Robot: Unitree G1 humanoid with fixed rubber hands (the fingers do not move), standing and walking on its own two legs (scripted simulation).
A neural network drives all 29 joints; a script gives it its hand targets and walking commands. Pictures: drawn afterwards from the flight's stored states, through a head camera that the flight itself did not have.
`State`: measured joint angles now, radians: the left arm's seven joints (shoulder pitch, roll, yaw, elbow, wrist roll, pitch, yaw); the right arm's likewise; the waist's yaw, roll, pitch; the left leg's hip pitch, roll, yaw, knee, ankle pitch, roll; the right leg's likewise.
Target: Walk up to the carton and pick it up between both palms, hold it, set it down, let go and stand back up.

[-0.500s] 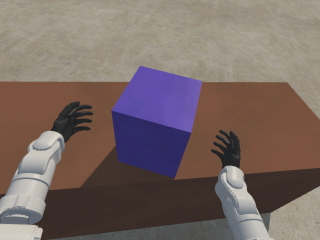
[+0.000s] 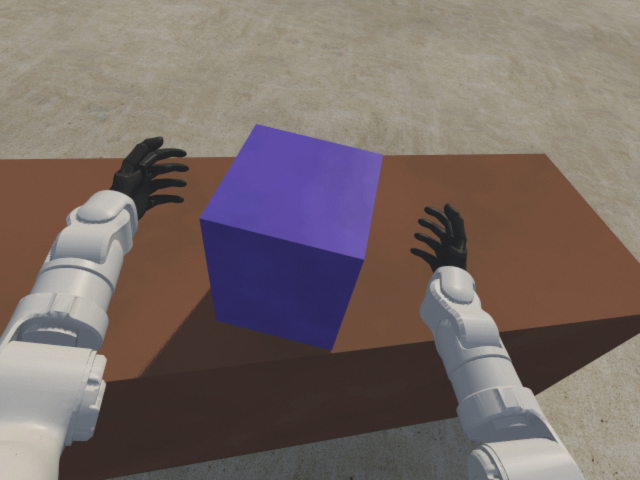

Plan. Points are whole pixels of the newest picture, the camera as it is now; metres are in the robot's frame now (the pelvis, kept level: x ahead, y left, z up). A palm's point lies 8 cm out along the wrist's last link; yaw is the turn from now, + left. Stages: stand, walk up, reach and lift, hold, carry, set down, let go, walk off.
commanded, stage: reach and lift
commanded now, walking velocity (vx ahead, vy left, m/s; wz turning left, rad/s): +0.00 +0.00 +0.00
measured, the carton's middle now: (295, 241) +0.48 -0.02 +0.00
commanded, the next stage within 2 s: none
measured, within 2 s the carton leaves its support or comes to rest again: neither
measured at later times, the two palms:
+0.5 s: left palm (159, 154) +0.50 +0.16 +0.15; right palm (451, 223) +0.40 -0.21 +0.12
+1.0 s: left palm (179, 211) +0.49 +0.15 +0.05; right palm (426, 266) +0.39 -0.20 +0.04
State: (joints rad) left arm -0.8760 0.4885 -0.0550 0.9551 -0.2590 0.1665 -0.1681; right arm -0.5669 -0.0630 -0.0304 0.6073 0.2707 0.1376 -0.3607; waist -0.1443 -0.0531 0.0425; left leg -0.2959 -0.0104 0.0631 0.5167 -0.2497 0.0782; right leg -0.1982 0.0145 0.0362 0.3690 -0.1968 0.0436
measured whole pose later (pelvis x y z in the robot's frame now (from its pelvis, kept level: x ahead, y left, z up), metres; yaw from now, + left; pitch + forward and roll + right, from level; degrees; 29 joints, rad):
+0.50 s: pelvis +0.00 -0.01 +0.00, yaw +1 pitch +9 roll -3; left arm -1.20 0.47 -0.14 1.34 -0.28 0.08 -0.13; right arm -0.89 -0.06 -0.12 0.94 0.23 0.10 -0.34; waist -0.23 -0.04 -0.07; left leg -0.47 -0.01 0.03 0.53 -0.23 0.07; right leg -0.36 0.01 0.00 0.39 -0.19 0.04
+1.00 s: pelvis -0.01 -0.02 -0.02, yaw +2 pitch +18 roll -4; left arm -1.13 0.42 -0.13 1.44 -0.23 -0.10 -0.10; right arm -0.85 0.05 -0.23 1.07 0.13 -0.08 -0.33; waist -0.25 -0.03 -0.13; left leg -0.70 0.00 0.00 0.63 -0.24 0.05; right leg -0.59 0.02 -0.04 0.50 -0.22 0.02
